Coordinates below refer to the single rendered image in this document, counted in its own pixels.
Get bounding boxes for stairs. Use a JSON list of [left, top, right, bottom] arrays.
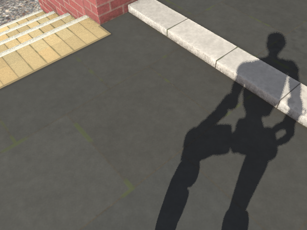
[[0, 10, 76, 53]]

